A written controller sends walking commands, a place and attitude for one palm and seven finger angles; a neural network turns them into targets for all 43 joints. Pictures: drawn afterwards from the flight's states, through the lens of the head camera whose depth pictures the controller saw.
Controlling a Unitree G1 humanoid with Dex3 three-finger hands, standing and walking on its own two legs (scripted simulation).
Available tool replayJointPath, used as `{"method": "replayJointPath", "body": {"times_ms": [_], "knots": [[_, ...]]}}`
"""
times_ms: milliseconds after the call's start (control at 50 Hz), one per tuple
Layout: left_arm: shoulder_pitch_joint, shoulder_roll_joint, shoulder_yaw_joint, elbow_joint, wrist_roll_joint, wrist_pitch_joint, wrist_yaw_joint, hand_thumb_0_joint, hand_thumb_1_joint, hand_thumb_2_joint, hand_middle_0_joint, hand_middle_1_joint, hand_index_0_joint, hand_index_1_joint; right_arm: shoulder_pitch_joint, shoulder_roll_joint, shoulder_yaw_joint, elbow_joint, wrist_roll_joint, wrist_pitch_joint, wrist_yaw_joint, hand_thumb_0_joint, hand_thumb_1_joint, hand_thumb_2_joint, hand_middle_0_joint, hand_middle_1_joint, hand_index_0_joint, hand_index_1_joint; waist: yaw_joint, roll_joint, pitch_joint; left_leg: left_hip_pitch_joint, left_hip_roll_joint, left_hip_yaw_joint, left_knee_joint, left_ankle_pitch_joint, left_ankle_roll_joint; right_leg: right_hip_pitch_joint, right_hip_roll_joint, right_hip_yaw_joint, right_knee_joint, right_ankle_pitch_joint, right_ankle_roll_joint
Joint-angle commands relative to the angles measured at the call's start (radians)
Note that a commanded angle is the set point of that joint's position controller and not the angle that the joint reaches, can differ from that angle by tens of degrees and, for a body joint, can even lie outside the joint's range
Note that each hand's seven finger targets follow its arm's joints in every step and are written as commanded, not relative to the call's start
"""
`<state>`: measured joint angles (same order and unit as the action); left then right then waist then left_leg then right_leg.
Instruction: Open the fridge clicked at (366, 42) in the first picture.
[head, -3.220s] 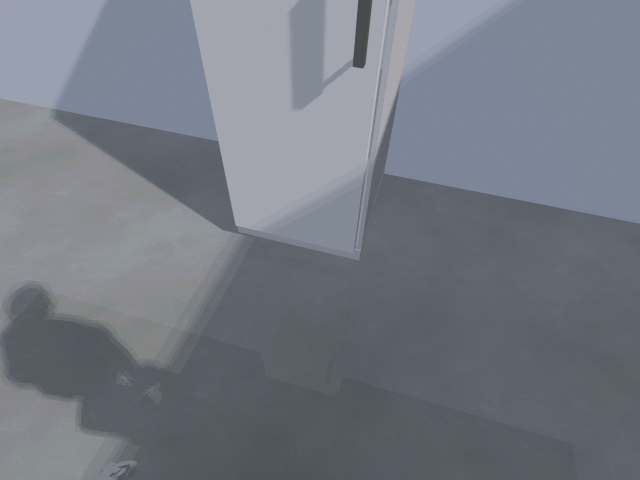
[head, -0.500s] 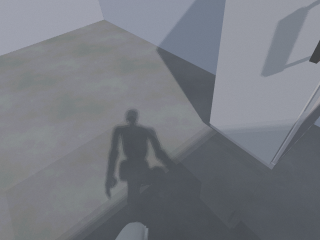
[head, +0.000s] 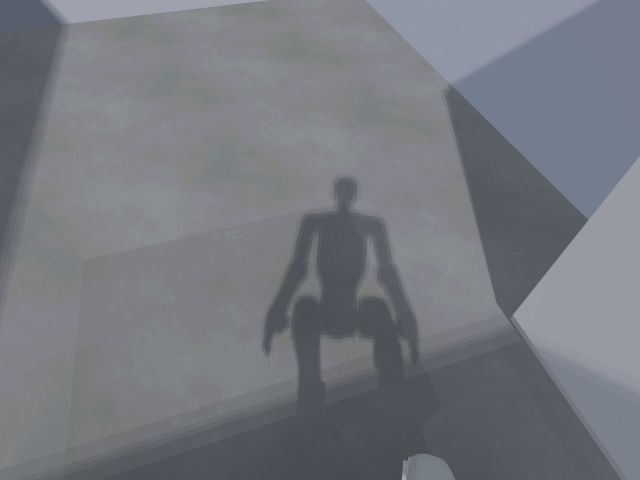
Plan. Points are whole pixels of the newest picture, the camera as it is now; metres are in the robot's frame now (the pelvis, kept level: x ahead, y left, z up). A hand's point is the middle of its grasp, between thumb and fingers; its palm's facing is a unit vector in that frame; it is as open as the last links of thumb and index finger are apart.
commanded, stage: walk to a spot facing it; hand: right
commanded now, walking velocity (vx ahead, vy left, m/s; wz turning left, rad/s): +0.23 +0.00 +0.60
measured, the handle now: out of the picture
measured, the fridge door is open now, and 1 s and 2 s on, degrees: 0 0 0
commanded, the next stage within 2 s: none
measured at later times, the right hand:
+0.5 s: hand (530, 419) +0.26 -0.30 -0.17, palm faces -0.20 +0.96 -0.20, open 7.4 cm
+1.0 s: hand (432, 335) +0.38 -0.15 -0.15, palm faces -0.56 +0.78 -0.27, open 7.4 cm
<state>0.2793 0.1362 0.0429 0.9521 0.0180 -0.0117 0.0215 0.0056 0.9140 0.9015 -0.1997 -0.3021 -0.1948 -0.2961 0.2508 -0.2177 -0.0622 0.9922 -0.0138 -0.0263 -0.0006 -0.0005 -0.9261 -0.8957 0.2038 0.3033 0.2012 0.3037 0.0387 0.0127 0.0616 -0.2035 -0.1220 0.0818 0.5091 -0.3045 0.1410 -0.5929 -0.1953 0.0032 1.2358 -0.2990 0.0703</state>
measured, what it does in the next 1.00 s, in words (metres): walks ahead, turning left: right foot, then left foot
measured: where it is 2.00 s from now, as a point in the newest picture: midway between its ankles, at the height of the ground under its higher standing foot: outside the picture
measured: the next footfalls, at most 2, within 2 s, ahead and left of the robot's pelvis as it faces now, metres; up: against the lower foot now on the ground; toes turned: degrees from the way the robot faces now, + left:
right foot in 0.26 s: +0.26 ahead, -0.17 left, +0.00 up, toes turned +2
left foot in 0.82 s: +0.16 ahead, +0.05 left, +0.00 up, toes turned +39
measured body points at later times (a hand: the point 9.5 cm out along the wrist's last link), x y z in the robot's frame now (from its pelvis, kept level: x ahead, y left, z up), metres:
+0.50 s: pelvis +0.16 -0.10 +0.01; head +0.20 -0.13 +0.46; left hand +0.20 +0.15 -0.11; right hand +0.27 -0.35 -0.15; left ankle +0.09 +0.04 -0.61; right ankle +0.22 -0.17 -0.73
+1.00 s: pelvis +0.18 -0.05 +0.00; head +0.20 -0.01 +0.45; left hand +0.06 +0.17 -0.16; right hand +0.41 -0.19 -0.12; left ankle +0.12 +0.03 -0.73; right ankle +0.25 -0.19 -0.65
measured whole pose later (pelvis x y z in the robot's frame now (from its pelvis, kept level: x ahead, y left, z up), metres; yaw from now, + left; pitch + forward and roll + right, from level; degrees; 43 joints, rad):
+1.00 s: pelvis +0.18 -0.05 +0.00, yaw +37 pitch +1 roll +0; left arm 0.22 0.23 0.06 0.94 0.02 0.06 0.02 0.00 0.91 0.90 -0.20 -0.30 -0.19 -0.30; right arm 0.17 -0.18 -0.05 0.89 -0.01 0.02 -0.01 0.01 -0.91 -0.90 0.20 0.30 0.20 0.30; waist 0.02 -0.05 0.08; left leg -0.29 -0.01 0.03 0.56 -0.29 0.04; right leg -0.50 -0.14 -0.07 1.13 -0.42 0.11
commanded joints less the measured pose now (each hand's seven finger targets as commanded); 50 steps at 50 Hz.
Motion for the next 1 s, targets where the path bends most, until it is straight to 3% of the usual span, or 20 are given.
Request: {"method": "replayJointPath", "body": {"times_ms": [0, 120, 180, 200, 220, 240, 260, 280, 360, 420, 460, 580, 720, 760, 780, 800, 820, 840, 880, 980], "knots": [[0.023, 0.089, 0.02, -0.06, 0.006, -0.01, -0.015, 0.0, 0.9, 0.9, -0.2, -0.3, -0.2, -0.3, 0.062, -0.122, -0.033, -0.057, -0.003, -0.048, 0.006, 0.0, -0.9, -0.9, 0.2, 0.3, 0.2, 0.3, -0.013, 0.077, 0.014, -0.094, 0.253, -0.229, -0.216, 0.502, -0.007, -0.008, 0.015, -0.043, -0.108, 0.11, 0.019], [-0.231, 0.103, 0.009, -0.15, 0.002, -0.029, -0.021, 0.0, 0.9, 0.9, -0.2, -0.3, -0.2, -0.3, 0.155, -0.139, -0.043, -0.063, -0.008, -0.035, -0.014, 0.0, -0.9, -0.9, 0.2, 0.3, 0.2, 0.3, -0.1, 0.153, -0.065, 0.178, 0.24, -0.293, -0.048, 0.905, -0.01, -0.033, 0.1, -0.099, -0.419, 0.052, 0.021], [-0.224, 0.125, 0.011, -0.16, -0.005, -0.032, -0.012, 0.0, 0.9, 0.9, -0.2, -0.3, -0.2, -0.3, 0.136, -0.165, -0.051, -0.087, -0.007, -0.018, -0.023, 0.0, -0.9, -0.9, 0.2, 0.3, 0.2, 0.3, -0.085, 0.163, -0.123, 0.21, 0.239, -0.33, 0.049, 0.986, -0.032, 0.124, 0.159, -0.126, -0.617, 0.07, 0.007], [-0.148, 0.15, 0.017, -0.139, -0.006, -0.032, -0.003, 0.0, 0.9, 0.9, -0.2, -0.3, -0.2, -0.3, 0.106, -0.175, -0.054, -0.096, -0.003, -0.014, -0.027, 0.0, -0.9, -0.9, 0.2, 0.3, 0.2, 0.3, -0.042, 0.158, -0.16, 0.176, 0.23, -0.326, 0.115, 0.974, -0.057, 0.258, 0.171, -0.127, -0.722, 0.145, 0.001], [-0.033, 0.192, 0.028, -0.109, 0.0, -0.032, 0.004, 0.0, 0.9, 0.9, -0.2, -0.3, -0.2, -0.3, 0.082, -0.176, -0.055, -0.104, 0.01, -0.012, -0.028, 0.0, -0.9, -0.9, 0.2, 0.3, 0.2, 0.3, 0.013, 0.124, -0.236, 0.066, 0.2, -0.301, 0.231, 0.841, -0.099, 0.501, 0.113, -0.11, -0.813, 0.356, -0.017], [0.073, 0.288, 0.05, -0.091, 0.011, -0.037, 0.009, 0.0, 0.9, 0.9, -0.2, -0.3, -0.2, -0.3, 0.09, -0.127, -0.049, -0.119, 0.028, -0.013, -0.024, 0.0, -0.9, -0.9, 0.2, 0.3, 0.2, 0.3, 0.048, -0.078, -0.337, -0.181, 0.088, -0.211, 0.445, 0.364, -0.157, 0.802, -0.128, 0.098, -0.762, 0.781, -0.102], [0.141, 0.342, 0.056, -0.074, -0.001, -0.03, 0.006, 0.0, 0.9, 0.9, -0.2, -0.3, -0.2, -0.3, 0.148, -0.084, -0.033, -0.115, 0.028, -0.018, -0.018, 0.0, -0.9, -0.9, 0.2, 0.3, 0.2, 0.3, 0.044, -0.282, -0.417, -0.339, 0.051, -0.148, 0.764, -0.364, -0.187, 0.941, -0.377, 0.27, -0.669, 1.28, -0.227], [0.119, 0.295, 0.038, -0.089, -0.007, -0.019, -0.001, 0.0, 0.9, 0.9, -0.2, -0.3, -0.2, -0.3, 0.167, -0.123, -0.042, -0.107, 0.016, -0.004, -0.027, 0.0, -0.9, -0.9, 0.2, 0.3, 0.2, 0.3, 0.027, -0.153, -0.358, -0.346, 0.11, -0.175, 0.863, -0.348, -0.199, 0.846, -0.373, 0.199, -0.696, 1.252, -0.261], [-0.106, 0.184, 0.004, -0.125, 0.001, -0.021, 0.007, 0.0, 0.9, 0.9, -0.2, -0.3, -0.2, -0.3, 0.071, -0.089, -0.053, -0.122, -0.013, 0.05, 0.014, 0.0, -0.9, -0.9, 0.2, 0.3, 0.2, 0.3, -0.052, -0.208, -0.056, -0.309, 0.184, -0.095, 0.846, -0.143, -0.228, 0.379, -0.183, -0.031, -0.878, 0.604, -0.136], [-0.133, 0.178, 0.011, -0.129, -0.001, -0.019, 0.008, 0.0, 0.9, 0.9, -0.2, -0.3, -0.2, -0.3, 0.125, -0.062, -0.057, -0.113, -0.009, 0.083, 0.024, 0.0, -0.9, -0.9, 0.2, 0.3, 0.2, 0.3, -0.085, -0.224, -0.063, -0.302, 0.184, -0.064, 0.832, -0.037, -0.23, 0.321, -0.142, -0.126, -0.933, 0.328, -0.136], [-0.116, 0.176, 0.018, -0.126, -0.003, -0.016, 0.008, 0.0, 0.9, 0.9, -0.2, -0.3, -0.2, -0.3, 0.1, -0.058, -0.06, -0.12, -0.014, 0.091, 0.027, 0.0, -0.9, -0.9, 0.2, 0.3, 0.2, 0.3, -0.077, -0.197, -0.046, -0.334, 0.197, -0.058, 0.819, 0.009, -0.234, 0.313, -0.144, -0.141, -0.968, 0.193, -0.136], [-0.047, 0.203, 0.043, -0.093, 0.003, -0.012, 0.005, 0.0, 0.9, 0.9, -0.2, -0.3, -0.2, -0.3, -0.031, -0.047, -0.057, -0.175, -0.014, 0.1, 0.032, 0.0, -0.9, -0.9, 0.2, 0.3, 0.2, 0.3, -0.034, -0.155, -0.021, -0.402, 0.246, -0.044, 0.607, -0.002, -0.249, 0.414, -0.214, -0.137, -1.002, 0.083, -0.189], [0.0, 0.252, 0.071, -0.057, 0.012, 0.0, -0.009, 0.0, 0.9, 0.9, -0.2, -0.3, -0.2, -0.3, -0.078, -0.035, -0.038, -0.2, -0.011, 0.064, 0.024, 0.0, -0.9, -0.9, 0.2, 0.3, 0.2, 0.3, -0.003, -0.186, -0.104, -0.22, 0.198, 0.03, 0.205, -0.075, -0.207, 0.512, -0.248, -0.244, -0.815, 0.355, -0.168], [0.012, 0.247, 0.07, -0.058, 0.007, 0.007, -0.016, 0.0, 0.9, 0.9, -0.2, -0.3, -0.2, -0.3, -0.002, -0.072, -0.044, -0.179, -0.013, 0.045, 0.016, 0.0, -0.9, -0.9, 0.2, 0.3, 0.2, 0.3, -0.047, -0.112, -0.153, -0.042, 0.174, 0.042, 0.006, 0.1, -0.177, 0.456, -0.209, -0.318, -0.614, 0.367, -0.091], [0.027, 0.209, 0.061, -0.075, -0.001, 0.012, -0.023, 0.0, 0.9, 0.9, -0.2, -0.3, -0.2, -0.3, 0.065, -0.161, -0.058, -0.162, -0.021, 0.027, 0.006, 0.0, -0.9, -0.9, 0.2, 0.3, 0.2, 0.3, -0.086, 0.096, -0.2, 0.148, 0.306, -0.155, -0.099, 0.333, -0.113, 0.268, -0.136, -0.331, -0.4, 0.18, -0.032], [-0.015, 0.135, 0.035, -0.135, 0.001, 0.014, -0.028, 0.0, 0.9, 0.9, -0.2, -0.3, -0.2, -0.3, 0.119, -0.281, -0.082, -0.145, -0.019, 0.019, -0.008, 0.0, -0.9, -0.9, 0.2, 0.3, 0.2, 0.3, -0.109, 0.333, -0.206, 0.245, 0.53, -0.501, -0.108, 0.771, 0.0, -0.013, 0.025, -0.27, -0.15, -0.328, 0.019], [-0.041, 0.156, 0.035, -0.143, -0.006, 0.026, -0.01, 0.0, 0.9, 0.9, -0.2, -0.3, -0.2, -0.3, 0.141, -0.287, -0.083, -0.134, -0.003, 0.026, -0.02, 0.0, -0.9, -0.9, 0.2, 0.3, 0.2, 0.3, -0.119, 0.241, -0.23, 0.233, 0.554, -0.447, -0.089, 0.874, 0.071, -0.032, 0.035, -0.117, -0.047, -0.368, 0.014], [-0.069, 0.147, 0.032, -0.144, -0.007, 0.029, -0.006, 0.0, 0.9, 0.9, -0.2, -0.3, -0.2, -0.3, 0.105, -0.248, -0.082, -0.133, -0.004, 0.027, -0.028, 0.0, -0.9, -0.9, 0.2, 0.3, 0.2, 0.3, -0.104, 0.185, -0.195, 0.238, 0.493, -0.372, -0.078, 0.849, 0.059, -0.074, 0.018, -0.069, -0.033, -0.309, 0.01], [-0.08, 0.166, 0.037, -0.12, 0.002, 0.033, -0.003, 0.0, 0.9, 0.9, -0.2, -0.3, -0.2, -0.3, 0.008, -0.185, -0.063, -0.151, 0.002, 0.026, -0.028, 0.0, -0.9, -0.9, 0.2, 0.3, 0.2, 0.3, -0.067, 0.158, -0.173, 0.211, 0.399, -0.318, -0.062, 0.804, 0.011, -0.062, 0.026, -0.04, -0.021, -0.167, 0.028], [-0.046, 0.159, 0.039, -0.093, 0.002, 0.048, 0.0, 0.0, 0.9, 0.9, -0.2, -0.3, -0.2, -0.3, -0.068, -0.17, -0.053, -0.17, -0.003, 0.025, -0.022, 0.0, -0.9, -0.9, 0.2, 0.3, 0.2, 0.3, -0.026, 0.125, -0.112, 0.044, 0.34, -0.27, -0.117, 0.626, 0.0, 0.055, 0.065, -0.044, -0.15, -0.077, 0.047]]}}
